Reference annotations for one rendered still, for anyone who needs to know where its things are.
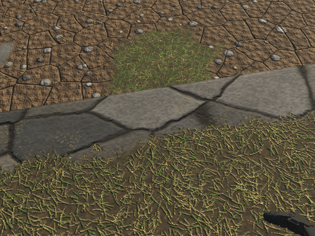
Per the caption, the right robot hand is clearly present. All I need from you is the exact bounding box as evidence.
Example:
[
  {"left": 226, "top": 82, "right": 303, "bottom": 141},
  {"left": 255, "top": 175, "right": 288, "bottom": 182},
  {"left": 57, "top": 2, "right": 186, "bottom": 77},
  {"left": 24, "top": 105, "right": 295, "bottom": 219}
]
[{"left": 263, "top": 210, "right": 315, "bottom": 236}]

